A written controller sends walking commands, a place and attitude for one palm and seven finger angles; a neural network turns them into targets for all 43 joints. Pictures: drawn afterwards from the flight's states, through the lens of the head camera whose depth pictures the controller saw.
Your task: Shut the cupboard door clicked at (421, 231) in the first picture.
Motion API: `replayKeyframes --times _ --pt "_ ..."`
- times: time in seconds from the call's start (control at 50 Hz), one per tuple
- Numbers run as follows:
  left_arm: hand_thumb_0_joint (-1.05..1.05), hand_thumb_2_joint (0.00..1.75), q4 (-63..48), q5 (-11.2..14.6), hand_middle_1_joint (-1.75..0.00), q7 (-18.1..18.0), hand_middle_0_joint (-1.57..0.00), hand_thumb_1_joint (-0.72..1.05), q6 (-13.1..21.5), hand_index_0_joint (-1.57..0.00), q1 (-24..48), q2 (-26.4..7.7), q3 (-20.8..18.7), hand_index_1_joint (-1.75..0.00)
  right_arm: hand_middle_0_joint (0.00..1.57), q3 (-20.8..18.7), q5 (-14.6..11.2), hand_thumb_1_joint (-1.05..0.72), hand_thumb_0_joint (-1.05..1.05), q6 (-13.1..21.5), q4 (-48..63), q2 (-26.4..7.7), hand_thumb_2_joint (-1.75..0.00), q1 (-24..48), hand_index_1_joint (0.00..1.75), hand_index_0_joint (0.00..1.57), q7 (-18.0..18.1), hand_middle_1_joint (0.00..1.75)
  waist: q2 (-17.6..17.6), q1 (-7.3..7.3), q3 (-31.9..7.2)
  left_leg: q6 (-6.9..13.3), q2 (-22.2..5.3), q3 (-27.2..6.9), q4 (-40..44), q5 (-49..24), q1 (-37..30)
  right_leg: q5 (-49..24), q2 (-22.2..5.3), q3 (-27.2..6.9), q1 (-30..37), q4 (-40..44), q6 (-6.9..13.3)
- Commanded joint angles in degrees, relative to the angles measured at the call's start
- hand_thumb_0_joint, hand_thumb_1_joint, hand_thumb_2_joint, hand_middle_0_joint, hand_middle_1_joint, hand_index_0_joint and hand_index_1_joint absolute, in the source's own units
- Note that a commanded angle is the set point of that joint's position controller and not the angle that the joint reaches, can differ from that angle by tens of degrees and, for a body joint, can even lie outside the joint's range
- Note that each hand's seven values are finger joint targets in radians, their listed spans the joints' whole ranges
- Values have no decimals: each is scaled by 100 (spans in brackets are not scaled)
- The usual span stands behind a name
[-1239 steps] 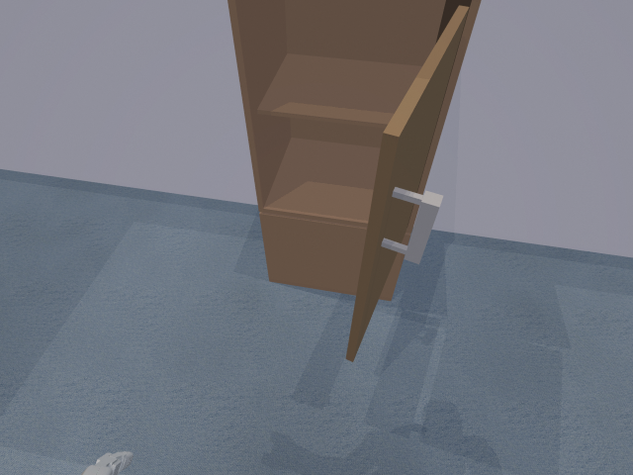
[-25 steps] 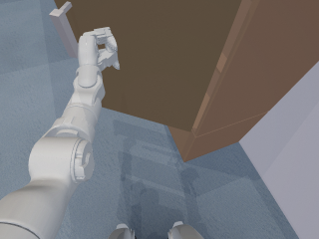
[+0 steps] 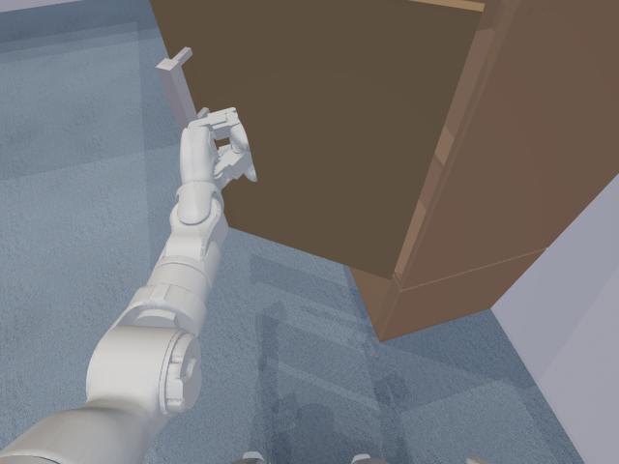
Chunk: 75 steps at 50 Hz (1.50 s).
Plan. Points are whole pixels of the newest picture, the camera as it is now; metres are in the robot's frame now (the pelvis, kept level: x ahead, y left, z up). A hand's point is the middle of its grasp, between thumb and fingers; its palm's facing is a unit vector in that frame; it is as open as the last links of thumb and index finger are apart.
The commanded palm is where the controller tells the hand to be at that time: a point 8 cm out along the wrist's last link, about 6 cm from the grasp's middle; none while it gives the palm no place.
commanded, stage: draw the hand back to the body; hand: left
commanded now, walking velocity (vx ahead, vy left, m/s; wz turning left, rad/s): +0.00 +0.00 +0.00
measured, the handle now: (188, 93) +0.64 +0.16 +0.11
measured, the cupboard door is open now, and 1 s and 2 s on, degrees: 52 52 52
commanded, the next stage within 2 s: step back with the hand held close in 1.44 s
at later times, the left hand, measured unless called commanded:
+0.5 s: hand (132, 259) +0.31 +0.16 +0.15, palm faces +0.02 -0.99 -0.16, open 3.1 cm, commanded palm +0.28 +0.22 +0.17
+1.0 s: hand out of the picture +0.20 +0.29 +0.19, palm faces +0.40 -0.83 -0.39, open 5.6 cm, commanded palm +0.15 +0.33 +0.22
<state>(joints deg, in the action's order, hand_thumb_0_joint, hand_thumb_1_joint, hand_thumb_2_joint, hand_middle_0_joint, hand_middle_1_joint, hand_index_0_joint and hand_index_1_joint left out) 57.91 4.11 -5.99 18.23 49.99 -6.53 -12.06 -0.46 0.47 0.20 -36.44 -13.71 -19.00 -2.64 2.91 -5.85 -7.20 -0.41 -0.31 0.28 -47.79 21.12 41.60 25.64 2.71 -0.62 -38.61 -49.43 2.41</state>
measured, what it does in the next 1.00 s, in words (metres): stands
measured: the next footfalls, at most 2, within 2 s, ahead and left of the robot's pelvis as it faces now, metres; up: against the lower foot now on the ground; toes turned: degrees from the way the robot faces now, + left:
none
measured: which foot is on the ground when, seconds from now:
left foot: down 0.00-1.00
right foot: down 0.00-1.00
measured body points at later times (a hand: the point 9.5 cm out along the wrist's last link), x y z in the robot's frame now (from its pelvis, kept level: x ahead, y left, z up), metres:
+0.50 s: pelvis -0.01 +0.02 +0.03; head -0.02 +0.00 +0.48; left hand +0.31 +0.21 +0.17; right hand +0.18 -0.21 -0.05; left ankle +0.02 +0.13 -0.70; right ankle -0.02 -0.09 -0.70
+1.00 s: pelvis +0.00 +0.03 +0.05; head -0.01 +0.01 +0.50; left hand +0.17 +0.33 +0.21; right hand +0.20 -0.17 -0.05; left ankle +0.02 +0.13 -0.70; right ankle -0.02 -0.09 -0.70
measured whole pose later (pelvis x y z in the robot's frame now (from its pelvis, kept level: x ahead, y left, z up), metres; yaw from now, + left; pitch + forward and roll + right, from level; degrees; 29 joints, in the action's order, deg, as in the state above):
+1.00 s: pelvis +0.00 +0.03 +0.05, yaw +2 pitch -4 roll +0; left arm -19.5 4.6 -4.6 0.7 -23.4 -20.1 -15.6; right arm 3.0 -2.0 -0.9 -35.2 -12.3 -10.6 3.6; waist 4.4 3.4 0.3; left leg 2.2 2.4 -0.4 -23.9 12.0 8.3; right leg 15.3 -0.2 -0.4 -3.4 -22.3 -0.4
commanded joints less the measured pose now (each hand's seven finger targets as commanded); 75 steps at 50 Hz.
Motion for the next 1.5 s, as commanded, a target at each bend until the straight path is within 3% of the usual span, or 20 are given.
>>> replayKeyframes --times 0.0,0.08,0.14,0.26,0.34,0.36,0.4,0.58,0.68,0.78,0.9,0.96,1.0,1.04,1.06,1.16,1.28,1.3,1.38,1.48 --pt "0 90 -1884 -203 -150 184 -130 90 515 -130 516 -1299 -80 -150 20 -271 -45 -90 0 81 657 -754 -90 -572 30 20 -51 30 -786 403 -2446 303 211 154 290 -2138 -1486 -4006 -113 -40 1871 593 -241" --pt "0 90 -3084 285 -150 573 -130 90 -153 -130 8 -995 238 -150 20 -291 -282 -90 0 -7 926 -784 -90 -151 30 20 50 30 -1234 341 -1912 345 192 252 644 -1590 -1730 -3815 -145 -95 2163 1153 -429" --pt "0 90 -4397 683 -150 777 -130 90 -410 -130 280 -1000 330 -150 20 -253 -373 -90 0 79 994 -733 -90 209 30 20 228 30 -872 365 -1901 376 201 228 818 -1524 -2213 -3455 -141 -87 2288 1401 -413" --pt "0 90 -5062 569 -147 924 -127 90 -478 -127 -622 -955 758 -147 20 -99 -418 -90 0 379 850 -646 -90 681 30 20 401 30 -20 371 -900 352 127 35 1150 -994 -2664 -1886 -86 81 1594 1680 -213" --pt "0 90 -4945 752 -135 1082 -116 90 -1116 -116 -1563 -1127 514 -135 20 -20 -483 -90 0 376 986 -683 -90 1031 30 20 442 30 -280 615 -657 306 141 -36 1429 -666 -2612 -1358 -127 117 1776 1872 -172" --pt "0 90 -5733 289 -132 799 -113 90 -920 -113 -1656 -1364 884 -132 20 8 -451 -90 0 253 1115 -513 -90 1239 30 20 533 30 -601 479 -481 316 163 -65 1652 -806 -2780 -1401 -273 -151 1859 2249 -231" --pt "0 90 -5797 271 -126 602 -108 90 -1001 -108 -2558 -1442 619 -126 20 31 -413 -90 0 127 1155 -532 -90 1341 30 20 612 30 -803 606 -468 328 144 -89 1776 -975 -2825 -1594 -294 -99 2190 2311 -263" --pt "0 90 -7634 97 -99 257 -83 90 -1264 -83 -3447 -1777 347 -99 20 209 -330 -90 0 -3 1211 -418 -90 1695 30 20 702 30 205 633 -155 249 2 -209 2492 -1244 -3755 -1667 -191 112 2639 2787 -136" --pt "0 90 -8272 64 -84 163 -69 90 -1347 -69 -4569 -1754 234 -84 20 230 -258 -90 0 109 1173 -424 -90 1695 30 20 670 30 252 709 -228 201 -38 -292 2690 -1666 -4016 -1976 -175 201 2978 2859 -111" --pt "0 90 -8514 68 -69 125 -56 90 -1403 -56 -5587 -1969 -232 -69 20 197 -220 -90 0 114 1158 -451 -90 1752 30 20 643 30 -244 791 69 197 -50 -283 2791 -1765 -3843 -2038 -194 234 3122 2955 -141" --pt "0 90 -9059 54 -51 31 -39 90 -1343 -39 -6421 -2554 -1094 -51 20 117 -208 -90 0 197 1107 -480 -90 1755 30 20 653 30 82 915 8 162 -56 -259 2742 -2037 -3806 -2142 -221 222 3327 2981 -139" --pt "0 90 -9347 69 -42 -16 -31 90 -1304 -31 -6812 -2517 -1230 -42 20 117 -237 -90 0 294 1121 -424 -90 1738 30 20 644 30 342 922 60 128 -70 -274 2729 -2069 -3797 -2107 -230 235 3280 2957 -137" --pt "0 90 -9364 77 -36 -79 -25 90 -1295 -25 -7122 -2817 -1610 -36 20 81 -234 -90 0 372 1095 -479 -90 1716 30 20 676 30 271 978 151 128 -54 -242 2716 -1971 -3677 -2082 -214 224 3304 3021 -139" --pt "0 90 -9426 90 -30 -94 -20 90 -1266 -20 -7373 -2743 -1665 -30 20 79 -259 -90 0 419 1109 -442 -90 1696 30 20 676 30 286 971 261 120 -68 -252 2730 -1923 -3658 -1995 -212 244 3229 3002 -136" --pt "0 90 -9385 60 -30 -68 -20 90 -1257 -20 -7274 -2484 -1393 -30 20 76 -254 -90 0 457 1068 -441 -90 1703 30 20 674 30 270 900 390 131 -62 -236 2734 -1885 -3686 -1967 -218 250 3107 3001 -148" --pt "0 90 -8956 22 -30 -92 -20 90 -1319 -20 -6910 -2256 -1094 -30 20 10 -227 -90 0 539 957 -572 -90 1594 30 20 706 30 -68 800 698 217 -35 -230 2760 -1550 -3672 -1716 -239 225 2839 3078 -191" --pt "0 90 -9317 18 -30 -127 -20 90 -1202 -20 -6866 -2597 -1388 -30 20 10 -211 -90 0 604 999 -504 -90 1691 30 20 758 30 -55 941 163 264 31 -142 2674 -1721 -3780 -1867 -282 164 3185 3045 -184" --pt "0 90 -9273 31 -30 -143 -20 90 -1210 -20 -6961 -2776 -1565 -30 20 16 -198 -90 0 619 960 -527 -90 1681 30 20 775 30 29 979 178 254 36 -137 2651 -1749 -3737 -1912 -285 137 3224 3100 -176" --pt "0 90 -9388 37 -30 -130 -20 90 -1191 -20 -7064 -2622 -1466 -30 20 77 -207 -90 0 655 964 -431 -90 1731 30 20 756 30 428 961 421 205 39 -118 2669 -1786 -3672 -1947 -279 158 3153 3088 -156" --pt "0 90 -9038 78 -30 -75 -20 90 -1227 -20 -7214 -2494 -1436 -30 20 52 -202 -90 0 619 954 -443 -90 1699 30 20 745 30 92 939 669 227 13 -63 2671 -1738 -3630 -1900 -272 136 3024 3175 -189"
